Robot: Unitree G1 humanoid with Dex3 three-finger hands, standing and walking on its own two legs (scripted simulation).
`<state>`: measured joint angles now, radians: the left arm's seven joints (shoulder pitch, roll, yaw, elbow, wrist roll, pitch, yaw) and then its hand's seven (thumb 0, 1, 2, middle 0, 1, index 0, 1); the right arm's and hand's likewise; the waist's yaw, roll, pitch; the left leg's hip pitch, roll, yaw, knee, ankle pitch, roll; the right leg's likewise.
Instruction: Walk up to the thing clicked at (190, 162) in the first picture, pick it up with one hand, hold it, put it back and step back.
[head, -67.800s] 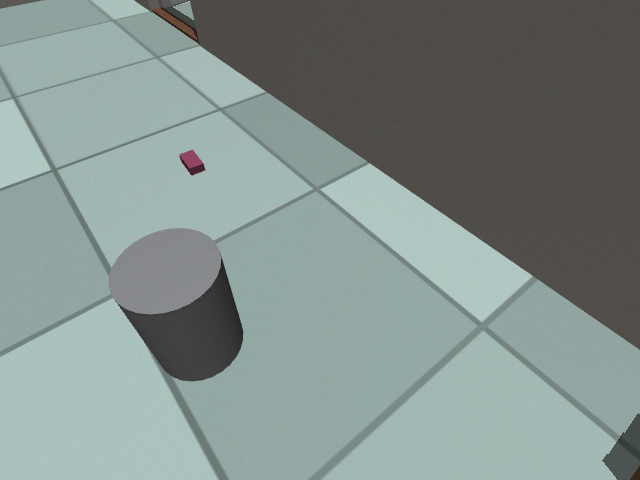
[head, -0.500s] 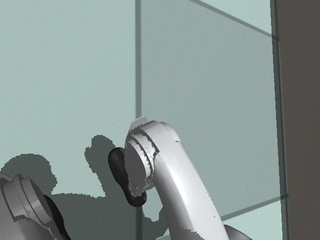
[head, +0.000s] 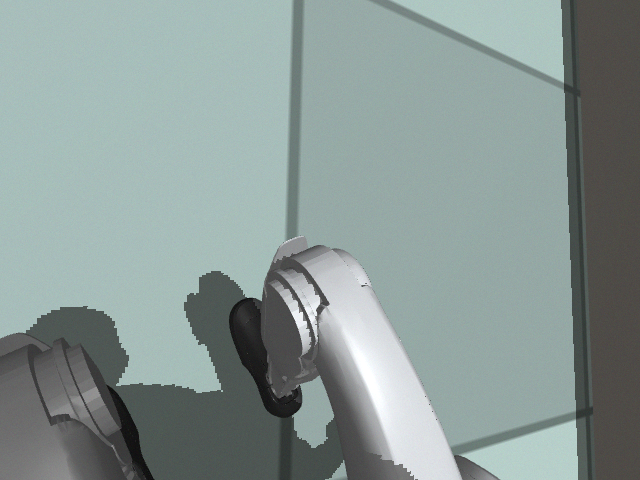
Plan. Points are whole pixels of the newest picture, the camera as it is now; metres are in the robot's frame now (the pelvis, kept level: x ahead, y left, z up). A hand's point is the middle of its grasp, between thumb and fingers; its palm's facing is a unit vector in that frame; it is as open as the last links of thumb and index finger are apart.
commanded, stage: withdraw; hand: left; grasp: from above
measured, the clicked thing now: out of the picture +0.45 +0.37 -0.31
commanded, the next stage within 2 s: home in 0.50 s
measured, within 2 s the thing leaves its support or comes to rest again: neither
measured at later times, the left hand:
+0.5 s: hand out of the picture +0.43 +0.37 -0.09, palm faces -0.34 -0.27 -0.90, open 13.4 cm
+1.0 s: hand out of the picture +0.40 +0.40 -0.06, palm faces -0.31 -0.28 -0.91, open 10.1 cm
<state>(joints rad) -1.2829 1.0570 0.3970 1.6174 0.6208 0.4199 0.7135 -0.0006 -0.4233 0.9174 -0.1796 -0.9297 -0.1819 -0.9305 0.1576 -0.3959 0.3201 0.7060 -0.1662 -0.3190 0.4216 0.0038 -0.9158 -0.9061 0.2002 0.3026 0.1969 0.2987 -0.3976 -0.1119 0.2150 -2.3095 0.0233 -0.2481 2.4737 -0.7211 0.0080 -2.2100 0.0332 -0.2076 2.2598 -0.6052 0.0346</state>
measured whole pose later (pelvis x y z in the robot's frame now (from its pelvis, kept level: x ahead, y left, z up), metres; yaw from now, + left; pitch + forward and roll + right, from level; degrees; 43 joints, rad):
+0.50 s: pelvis -0.01 -0.01 +0.02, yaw +9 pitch +31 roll -7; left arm -1.06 0.74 0.10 1.45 0.98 0.16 0.25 0.00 -0.42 0.92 -0.16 -0.98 -0.18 -0.96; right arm 0.15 -0.33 0.14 0.72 -0.09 -0.17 0.22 0.01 -0.90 -0.90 0.20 0.30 0.20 0.30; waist -0.26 0.04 -0.03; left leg -2.23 0.01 -0.10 2.34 -0.67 0.01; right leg -2.19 0.00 -0.08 2.25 -0.61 0.01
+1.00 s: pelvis +0.00 +0.01 +0.05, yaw +7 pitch +35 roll -10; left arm -0.67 0.80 0.19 0.79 0.93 -0.25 0.02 0.00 0.18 1.05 -0.27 -0.68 -0.26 -0.69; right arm 0.21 -0.31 0.01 0.66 -0.07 0.01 0.08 0.01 -0.89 -0.90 0.21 0.30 0.20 0.30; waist -0.14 0.01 -0.08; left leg -2.21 0.00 -0.10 2.29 -0.70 0.04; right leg -2.14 -0.01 -0.09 2.16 -0.65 0.04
